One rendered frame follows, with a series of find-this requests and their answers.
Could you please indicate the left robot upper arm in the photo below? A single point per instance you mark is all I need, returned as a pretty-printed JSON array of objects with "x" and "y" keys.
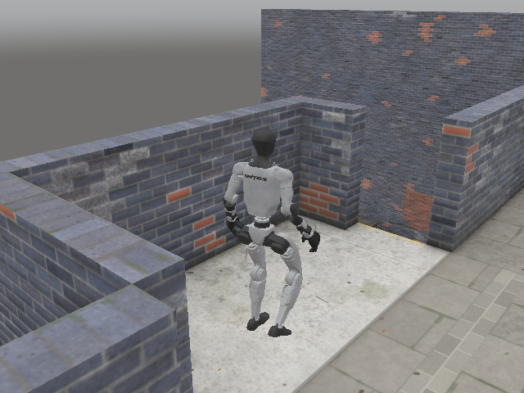
[{"x": 235, "y": 182}]

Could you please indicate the robot right forearm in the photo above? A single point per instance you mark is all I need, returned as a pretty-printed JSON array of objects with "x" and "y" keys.
[{"x": 300, "y": 224}]

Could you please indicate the right robot hand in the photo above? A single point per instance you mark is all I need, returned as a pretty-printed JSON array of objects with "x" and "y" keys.
[{"x": 313, "y": 241}]

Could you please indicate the robot left shin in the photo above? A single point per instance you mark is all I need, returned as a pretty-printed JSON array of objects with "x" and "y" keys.
[{"x": 256, "y": 295}]

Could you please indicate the robot left forearm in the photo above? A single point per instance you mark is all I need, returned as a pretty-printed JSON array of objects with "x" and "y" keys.
[{"x": 230, "y": 211}]

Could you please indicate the left robot hand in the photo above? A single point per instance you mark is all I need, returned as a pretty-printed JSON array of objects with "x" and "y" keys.
[{"x": 231, "y": 226}]

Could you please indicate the right robot thigh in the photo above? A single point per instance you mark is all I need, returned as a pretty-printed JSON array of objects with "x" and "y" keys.
[{"x": 287, "y": 249}]

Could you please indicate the right robot upper arm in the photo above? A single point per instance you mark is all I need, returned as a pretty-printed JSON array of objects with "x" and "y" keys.
[{"x": 285, "y": 177}]

